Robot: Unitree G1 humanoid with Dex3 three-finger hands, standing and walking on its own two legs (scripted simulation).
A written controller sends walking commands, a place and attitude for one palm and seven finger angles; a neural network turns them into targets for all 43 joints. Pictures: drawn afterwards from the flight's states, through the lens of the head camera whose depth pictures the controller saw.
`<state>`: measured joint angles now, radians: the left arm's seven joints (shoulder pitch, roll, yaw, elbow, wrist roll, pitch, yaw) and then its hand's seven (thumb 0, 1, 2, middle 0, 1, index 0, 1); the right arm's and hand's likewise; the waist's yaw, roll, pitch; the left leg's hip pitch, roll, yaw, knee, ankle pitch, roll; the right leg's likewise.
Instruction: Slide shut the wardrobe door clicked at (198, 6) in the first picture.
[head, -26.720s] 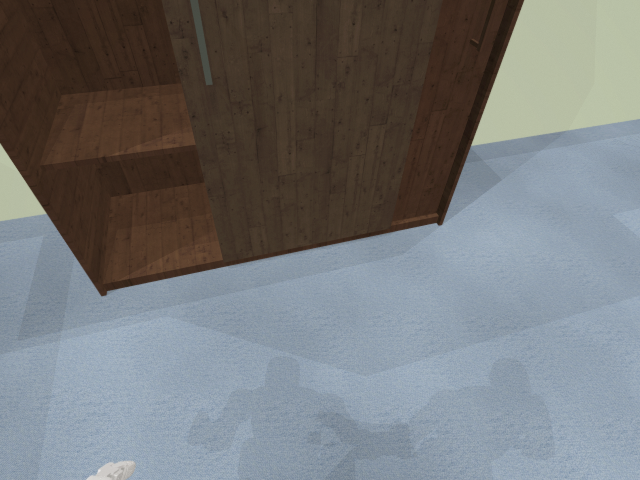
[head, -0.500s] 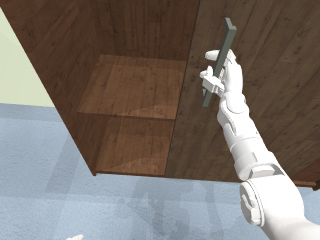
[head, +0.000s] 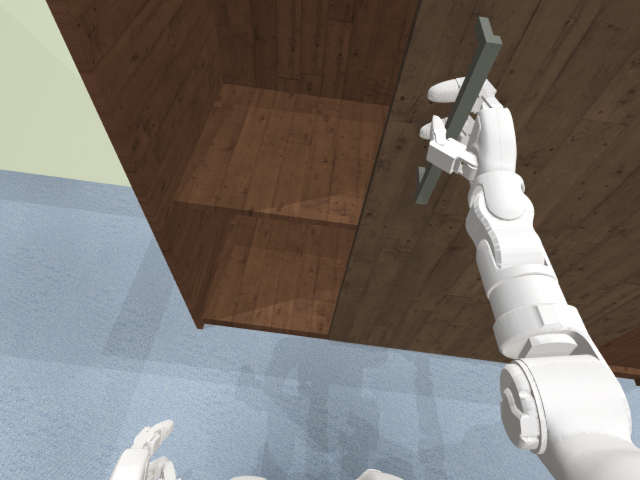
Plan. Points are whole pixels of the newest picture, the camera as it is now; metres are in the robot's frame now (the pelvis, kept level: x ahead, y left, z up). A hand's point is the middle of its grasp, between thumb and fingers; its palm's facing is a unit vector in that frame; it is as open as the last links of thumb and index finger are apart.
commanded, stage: step sideways, sliding the door along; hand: right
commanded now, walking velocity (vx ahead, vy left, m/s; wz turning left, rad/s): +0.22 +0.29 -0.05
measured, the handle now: (447, 125) +0.51 -0.11 +0.16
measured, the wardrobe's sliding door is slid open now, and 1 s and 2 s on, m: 0.40 0.33 0.01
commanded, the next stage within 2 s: none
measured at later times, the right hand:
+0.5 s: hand (419, 140) +0.47 -0.07 +0.17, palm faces +0.22 +0.97 -0.12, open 6.0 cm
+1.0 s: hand (366, 129) +0.48 +0.00 +0.17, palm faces +0.31 +0.95 -0.07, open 5.7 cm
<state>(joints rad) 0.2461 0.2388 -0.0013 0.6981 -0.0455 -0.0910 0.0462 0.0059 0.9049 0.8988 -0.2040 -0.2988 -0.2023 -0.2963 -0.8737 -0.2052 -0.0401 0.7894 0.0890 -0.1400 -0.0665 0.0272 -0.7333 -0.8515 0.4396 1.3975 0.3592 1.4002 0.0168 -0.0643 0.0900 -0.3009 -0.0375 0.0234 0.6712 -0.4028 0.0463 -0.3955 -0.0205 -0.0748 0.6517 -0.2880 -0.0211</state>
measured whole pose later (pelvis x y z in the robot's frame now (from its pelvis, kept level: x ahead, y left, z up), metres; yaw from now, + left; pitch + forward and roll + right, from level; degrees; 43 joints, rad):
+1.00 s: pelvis +0.11 +0.20 +0.01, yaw -11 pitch -3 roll +0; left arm 0.01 0.22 0.06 0.62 -0.05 -0.08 -0.01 0.01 0.91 0.90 -0.20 -0.30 -0.20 -0.30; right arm -0.56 -0.14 0.03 0.08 0.07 -0.05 -0.14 0.02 -0.82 -0.85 0.45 1.40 0.24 1.40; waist -0.14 -0.04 0.32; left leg -0.41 0.00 0.00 0.91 -0.39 -0.01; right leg -0.20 -0.10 -0.05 0.57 -0.30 0.05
